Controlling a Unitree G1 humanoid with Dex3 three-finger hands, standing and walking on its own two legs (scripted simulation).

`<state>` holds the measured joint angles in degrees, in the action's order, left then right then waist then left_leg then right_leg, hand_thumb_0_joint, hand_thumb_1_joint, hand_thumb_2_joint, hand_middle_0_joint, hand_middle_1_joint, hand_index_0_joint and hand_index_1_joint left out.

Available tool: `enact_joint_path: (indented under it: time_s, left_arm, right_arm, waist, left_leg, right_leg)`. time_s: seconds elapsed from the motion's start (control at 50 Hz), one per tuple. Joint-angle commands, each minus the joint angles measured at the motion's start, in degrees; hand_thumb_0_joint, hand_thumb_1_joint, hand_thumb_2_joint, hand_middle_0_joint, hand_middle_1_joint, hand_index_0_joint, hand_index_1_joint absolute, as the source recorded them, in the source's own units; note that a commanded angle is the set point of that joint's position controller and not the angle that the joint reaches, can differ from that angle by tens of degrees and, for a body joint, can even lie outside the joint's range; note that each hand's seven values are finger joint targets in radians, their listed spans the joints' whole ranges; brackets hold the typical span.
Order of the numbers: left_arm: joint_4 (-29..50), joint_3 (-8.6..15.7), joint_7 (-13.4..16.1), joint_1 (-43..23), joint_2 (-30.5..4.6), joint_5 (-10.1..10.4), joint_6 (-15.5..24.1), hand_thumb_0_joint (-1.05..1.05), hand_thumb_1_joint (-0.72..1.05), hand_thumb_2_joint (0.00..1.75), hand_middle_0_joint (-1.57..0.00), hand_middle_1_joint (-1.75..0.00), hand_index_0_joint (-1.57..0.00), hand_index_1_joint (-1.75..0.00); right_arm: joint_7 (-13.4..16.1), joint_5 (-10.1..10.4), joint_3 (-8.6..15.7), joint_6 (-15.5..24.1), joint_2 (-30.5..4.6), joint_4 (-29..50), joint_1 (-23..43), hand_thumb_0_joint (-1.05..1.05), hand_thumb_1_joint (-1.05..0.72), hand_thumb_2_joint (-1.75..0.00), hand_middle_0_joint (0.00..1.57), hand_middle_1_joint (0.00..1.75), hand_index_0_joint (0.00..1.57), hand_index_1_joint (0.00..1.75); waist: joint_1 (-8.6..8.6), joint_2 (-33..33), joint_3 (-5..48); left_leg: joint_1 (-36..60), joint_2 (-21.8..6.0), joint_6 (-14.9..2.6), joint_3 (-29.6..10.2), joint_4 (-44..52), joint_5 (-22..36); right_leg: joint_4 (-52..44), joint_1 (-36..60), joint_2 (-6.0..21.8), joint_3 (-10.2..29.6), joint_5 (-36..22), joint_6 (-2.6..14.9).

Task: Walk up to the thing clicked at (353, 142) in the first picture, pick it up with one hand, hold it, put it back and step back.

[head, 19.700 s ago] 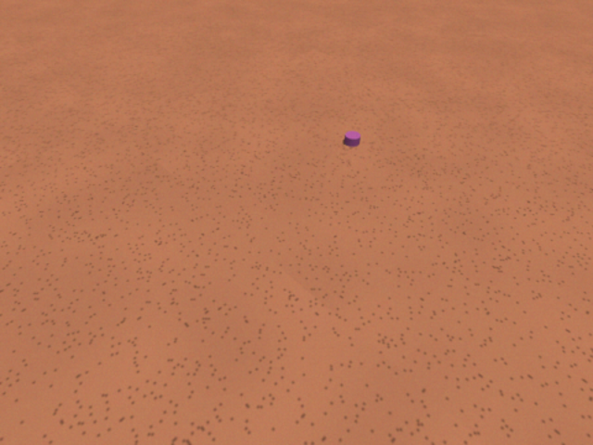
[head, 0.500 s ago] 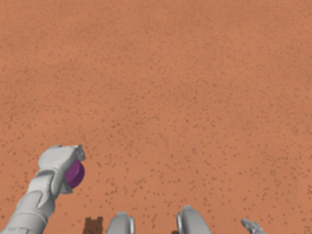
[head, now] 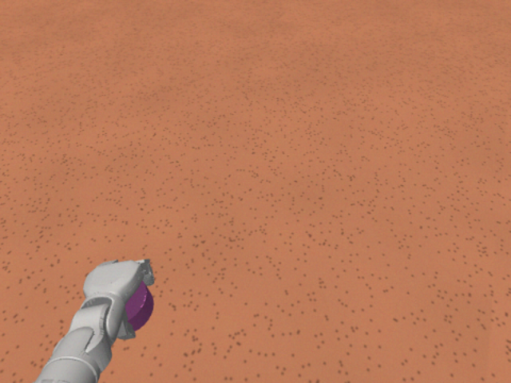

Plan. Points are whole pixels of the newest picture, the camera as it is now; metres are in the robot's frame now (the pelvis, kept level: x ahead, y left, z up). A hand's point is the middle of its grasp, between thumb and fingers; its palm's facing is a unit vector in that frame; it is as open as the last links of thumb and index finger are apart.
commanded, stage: hold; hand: left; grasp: from above
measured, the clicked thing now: (124, 303) +0.33 +0.24 -0.10
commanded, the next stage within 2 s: crouch in 1.96 s
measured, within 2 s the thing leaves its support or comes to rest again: neither
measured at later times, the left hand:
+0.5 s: hand (120, 285) +0.33 +0.22 -0.03, palm faces -0.45 -0.08 -0.89, open 10.9 cm
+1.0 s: hand (119, 286) +0.32 +0.21 +0.00, palm faces -0.45 -0.07 -0.89, open 10.9 cm
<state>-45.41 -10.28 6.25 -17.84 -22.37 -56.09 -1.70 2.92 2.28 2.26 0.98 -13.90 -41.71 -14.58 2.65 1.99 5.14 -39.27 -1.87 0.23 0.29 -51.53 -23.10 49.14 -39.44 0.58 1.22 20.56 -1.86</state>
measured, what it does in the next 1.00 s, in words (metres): stands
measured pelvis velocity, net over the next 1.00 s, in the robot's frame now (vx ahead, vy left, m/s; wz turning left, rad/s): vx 0.02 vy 0.00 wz -0.01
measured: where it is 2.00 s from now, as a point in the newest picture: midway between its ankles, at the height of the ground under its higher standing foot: outside the picture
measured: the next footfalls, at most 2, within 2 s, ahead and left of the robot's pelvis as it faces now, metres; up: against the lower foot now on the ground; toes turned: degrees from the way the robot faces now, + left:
none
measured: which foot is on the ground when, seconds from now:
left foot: down 0.00-1.00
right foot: down 0.00-1.00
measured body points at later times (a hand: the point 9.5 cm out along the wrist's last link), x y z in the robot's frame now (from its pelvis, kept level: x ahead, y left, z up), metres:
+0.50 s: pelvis +0.02 +0.00 +0.03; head +0.05 -0.02 +0.47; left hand +0.35 +0.22 +0.02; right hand +0.14 -0.27 -0.09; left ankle +0.02 +0.12 -0.69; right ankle +0.04 -0.14 -0.69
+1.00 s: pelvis +0.02 +0.00 +0.03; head +0.03 -0.02 +0.48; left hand +0.34 +0.21 +0.05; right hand +0.15 -0.26 -0.08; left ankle +0.02 +0.12 -0.69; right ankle +0.04 -0.14 -0.69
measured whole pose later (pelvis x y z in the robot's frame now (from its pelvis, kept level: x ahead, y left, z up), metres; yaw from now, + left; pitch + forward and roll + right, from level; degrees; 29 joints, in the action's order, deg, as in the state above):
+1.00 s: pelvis +0.02 +0.00 +0.03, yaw -1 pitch +4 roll +0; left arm -35.0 -11.4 -2.7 -13.7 -22.7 -56.3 -0.7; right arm 3.0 3.5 2.1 -2.7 -14.5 -38.5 -11.9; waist -0.2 2.5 2.7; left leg -21.0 -1.3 0.4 1.9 -34.6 -17.2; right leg 34.7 -22.7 1.1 2.4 15.7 -1.6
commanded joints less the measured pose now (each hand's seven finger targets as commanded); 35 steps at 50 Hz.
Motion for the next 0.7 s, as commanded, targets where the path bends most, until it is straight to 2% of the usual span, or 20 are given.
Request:
enact_joint_path:
  time_s: [0.0,0.02,0.06,0.14,0.16,0.22,0.28,0.38,0.4,0.5,0.54,0.58,0.6,0.68]
  left_arm:
    - [9.8,3.9,2.6,-16.5,-10.9,-0.5,0.3,0.0,0.45,1.05,-0.77,-1.1,-0.81,-1.06]
    - [10.6,3.5,2.6,-17.2,-10.5,-0.4,0.4,0.0,0.47,1.04,-0.77,-1.1,-0.82,-1.06]
    - [10.1,4.3,2.6,-15.9,-11.3,-0.4,0.3,0.0,0.47,1.02,-0.77,-1.09,-0.82,-1.04]
    - [12.1,3.4,1.1,-17.8,-11.0,-0.8,0.7,0.0,0.48,1.02,-0.78,-1.08,-0.83,-1.04]
    - [12.2,4.3,0.8,-17.4,-12.4,-0.9,0.9,0.0,0.48,1.0,-0.77,-1.09,-0.82,-1.03]
    - [11.4,3.1,-0.4,-15.4,-10.7,-0.7,1.0,0.0,0.48,1.01,-0.78,-1.08,-0.83,-1.03]
    - [12.7,3.5,-1.2,-16.0,-11.1,-0.2,1.1,0.0,0.46,1.01,-0.75,-1.1,-0.81,-1.05]
    - [13.3,3.8,-2.4,-14.4,-11.5,-0.8,1.2,0.0,0.47,0.99,-0.76,-1.07,-0.82,-1.01]
    - [15.3,4.1,-2.7,-15.4,-11.9,-0.3,1.5,0.0,0.49,1.01,-0.78,-1.08,-0.83,-1.02]
    - [15.9,4.5,-3.2,-14.6,-11.9,-0.8,1.4,0.0,0.49,1.03,-0.78,-1.09,-0.83,-1.04]
    - [16.6,4.1,-3.6,-14.4,-11.8,-1.1,1.4,0.0,0.47,1.0,-0.77,-1.06,-0.82,-1.01]
    - [18.3,4.8,-3.9,-15.1,-12.6,-0.9,1.5,0.0,0.46,1.01,-0.76,-1.08,-0.81,-1.02]
    - [18.2,4.4,-4.2,-14.8,-12.1,-0.9,1.5,0.0,0.46,1.03,-0.76,-1.08,-0.8,-1.03]
    - [18.7,4.5,-4.5,-14.1,-11.9,-0.7,1.2,0.0,0.48,1.04,-0.77,-1.09,-0.82,-1.04]
  right_arm:
    - [0.3,0.2,2.6,1.8,-8.1,5.9,0.3,0.0,-0.9,-0.9,0.2,0.3,0.2,0.3]
    - [0.2,0.2,2.7,1.7,-8.1,5.8,0.4,0.0,-0.9,-0.9,0.2,0.3,0.2,0.3]
    - [0.2,0.2,2.9,1.6,-8.3,5.8,0.3,0.0,-0.9,-0.9,0.2,0.3,0.2,0.3]
    - [0.1,0.4,3.0,1.3,-8.3,5.7,0.7,0.0,-0.9,-0.9,0.2,0.3,0.2,0.3]
    - [0.1,0.4,3.1,1.3,-8.4,5.8,0.7,0.0,-0.9,-0.9,0.2,0.3,0.2,0.3]
    - [0.1,0.6,2.9,1.0,-8.4,6.2,1.2,0.0,-0.9,-0.9,0.2,0.3,0.2,0.3]
    - [0.0,0.5,3.0,0.8,-8.3,6.5,1.4,0.0,-0.9,-0.9,0.2,0.3,0.2,0.3]
    - [0.0,0.7,2.9,0.2,-8.3,7.4,2.2,0.0,-0.9,-0.9,0.2,0.3,0.2,0.3]
    - [0.0,0.7,3.1,0.1,-8.5,7.8,2.4,0.0,-0.9,-0.9,0.2,0.3,0.2,0.3]
    - [0.0,0.9,2.8,-0.5,-8.3,8.5,3.3,0.0,-0.9,-0.9,0.2,0.3,0.2,0.3]
    - [0.0,1.0,2.9,-0.6,-8.4,8.5,3.4,0.0,-0.9,-0.9,0.2,0.3,0.2,0.3]
    - [0.1,0.9,2.9,-0.8,-8.4,8.8,3.7,0.0,-0.9,-0.9,0.2,0.3,0.2,0.3]
    - [0.1,1.0,3.0,-0.9,-8.5,8.9,3.7,0.0,-0.9,-0.9,0.2,0.3,0.2,0.3]
    - [0.1,1.1,2.8,-1.1,-8.4,9.5,4.3,0.0,-0.9,-0.9,0.2,0.3,0.2,0.3]
  waist:
    - [-0.06,0.6,15.3]
    - [-0.16,0.9,15.3]
    - [-0.47,0.0,15.5]
    - [-0.37,0.5,15.9]
    - [-0.92,1.1,16.4]
    - [-0.58,-1.1,14.0]
    - [-0.88,-0.6,14.6]
    - [-1.43,-1.1,13.8]
    - [-1.45,-0.3,14.6]
    - [-1.65,-0.9,12.9]
    - [-1.31,-1.3,13.6]
    - [-2.29,0.3,14.0]
    - [-1.85,0.0,13.9]
    - [-2.06,-1.4,12.6]
  left_leg:
    - [12.9,2.1,0.02,-0.8,10.9,10.7]
    - [13.5,2.2,0.0,-0.6,11.2,11.4]
    - [14.7,2.2,-0.05,-0.3,11.9,12.5]
    - [17.0,2.2,0.1,-0.3,13.2,15.6]
    - [17.8,2.3,0.21,-0.2,13.5,16.5]
    - [18.1,2.4,-0.06,0.2,14.5,17.2]
    - [19.2,2.5,-0.06,0.5,15.0,18.5]
    - [19.7,2.6,-0.23,0.7,15.9,20.9]
    - [20.4,2.7,-0.27,0.9,16.0,20.5]
    - [20.9,2.9,-0.44,1.1,17.2,18.7]
    - [21.9,2.8,-0.43,1.0,17.5,20.1]
    - [22.6,2.6,-0.23,0.9,17.7,21.6]
    - [23.2,2.6,-0.26,1.2,17.9,21.5]
    - [23.0,2.8,-0.64,1.3,18.7,19.7]
  right_leg:
    - [-9.2,9.9,-2.6,-1.4,-7.7,2.52]
    - [-9.8,11.0,-2.5,-1.3,-8.4,2.5]
    - [-10.7,11.9,-2.5,-1.3,-9.4,2.45]
    - [-11.5,13.8,-2.7,-1.3,-11.9,2.47]
    - [-11.6,14.5,-2.7,-1.3,-12.6,2.52]
    - [-12.9,15.5,-2.6,-1.1,-13.6,2.41]
    - [-13.6,17.1,-2.7,-1.0,-14.7,2.36]
    - [-14.1,18.7,-2.6,-0.9,-17.2,2.34]
    - [-14.5,19.0,-2.5,-0.8,-16.9,2.25]
    - [-15.9,19.4,-2.3,-0.6,-15.4,2.13]
    - [-15.5,19.8,-2.5,-0.7,-16.6,2.15]
    - [-15.6,20.2,-2.5,-0.8,-17.5,2.28]
    - [-15.7,20.3,-2.6,-0.9,-17.3,2.34]
    - [-17.3,21.2,-2.2,-0.6,-16.3,1.98]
